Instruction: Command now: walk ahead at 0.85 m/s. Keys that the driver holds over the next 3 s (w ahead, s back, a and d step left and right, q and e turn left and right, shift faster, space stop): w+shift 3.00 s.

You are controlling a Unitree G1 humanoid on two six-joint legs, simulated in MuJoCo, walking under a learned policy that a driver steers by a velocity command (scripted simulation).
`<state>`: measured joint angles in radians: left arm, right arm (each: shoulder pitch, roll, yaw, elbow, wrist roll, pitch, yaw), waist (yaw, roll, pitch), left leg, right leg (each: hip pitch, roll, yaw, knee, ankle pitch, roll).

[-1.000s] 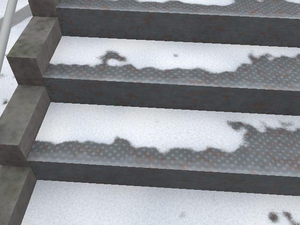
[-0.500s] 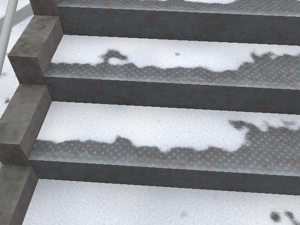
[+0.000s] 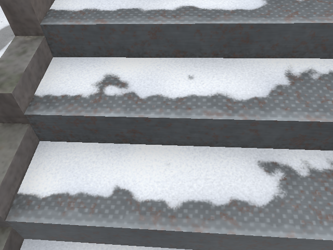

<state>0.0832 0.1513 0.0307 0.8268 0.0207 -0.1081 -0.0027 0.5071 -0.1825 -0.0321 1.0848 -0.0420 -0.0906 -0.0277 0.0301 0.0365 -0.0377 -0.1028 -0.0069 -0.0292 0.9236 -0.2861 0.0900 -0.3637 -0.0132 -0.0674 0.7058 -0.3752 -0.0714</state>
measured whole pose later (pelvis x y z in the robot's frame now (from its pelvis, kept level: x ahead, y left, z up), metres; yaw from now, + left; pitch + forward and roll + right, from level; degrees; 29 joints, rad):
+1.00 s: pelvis +0.78 -0.07 +0.36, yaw +0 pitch +7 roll +2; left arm 0.65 0.16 0.03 1.08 -0.04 -0.14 0.01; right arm -0.14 -0.04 0.11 0.48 -0.01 -0.09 0.00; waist 0.06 -0.02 -0.07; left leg -0.91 -0.04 0.16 1.19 -0.42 0.15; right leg -0.01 0.02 -0.02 0.33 -0.03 -0.13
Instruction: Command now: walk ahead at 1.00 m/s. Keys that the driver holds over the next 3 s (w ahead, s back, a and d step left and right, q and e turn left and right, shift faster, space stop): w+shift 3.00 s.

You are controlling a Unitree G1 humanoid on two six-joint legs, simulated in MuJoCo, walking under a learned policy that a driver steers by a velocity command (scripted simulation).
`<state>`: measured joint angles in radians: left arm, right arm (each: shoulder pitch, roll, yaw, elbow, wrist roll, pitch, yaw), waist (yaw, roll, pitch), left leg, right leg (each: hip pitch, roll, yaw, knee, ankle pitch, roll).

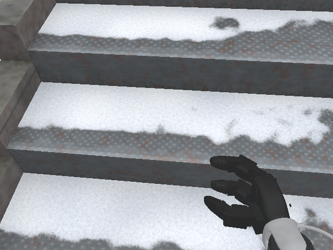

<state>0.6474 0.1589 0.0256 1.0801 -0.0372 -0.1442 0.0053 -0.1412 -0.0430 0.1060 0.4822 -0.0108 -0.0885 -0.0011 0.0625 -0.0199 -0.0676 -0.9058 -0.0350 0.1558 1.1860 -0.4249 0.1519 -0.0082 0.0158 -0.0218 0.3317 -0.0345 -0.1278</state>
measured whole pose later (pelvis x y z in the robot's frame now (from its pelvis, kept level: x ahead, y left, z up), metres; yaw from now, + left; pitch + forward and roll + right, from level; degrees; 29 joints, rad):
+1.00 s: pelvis +0.86 -0.03 +0.42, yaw +0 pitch +4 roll +0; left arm -0.07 0.04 -0.05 0.47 0.02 -0.07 0.02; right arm 0.54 -0.21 -0.04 1.08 -0.02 -0.12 0.01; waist 0.01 0.01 -0.09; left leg -0.12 -0.06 0.07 0.41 -0.35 0.08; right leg -1.29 0.02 0.04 2.05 -0.44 -0.16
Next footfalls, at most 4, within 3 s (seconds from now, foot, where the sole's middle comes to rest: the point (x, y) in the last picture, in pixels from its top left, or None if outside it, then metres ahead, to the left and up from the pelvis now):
0.38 right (223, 226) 0.47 -0.10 -0.50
0.74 left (180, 116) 0.80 0.04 -0.35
1.12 right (229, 27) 1.11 -0.13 -0.20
1.48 left None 1.44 0.02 -0.05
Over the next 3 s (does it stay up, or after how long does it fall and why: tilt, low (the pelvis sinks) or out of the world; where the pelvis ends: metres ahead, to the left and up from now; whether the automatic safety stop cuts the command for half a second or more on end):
stays up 2.60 -0.10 1.23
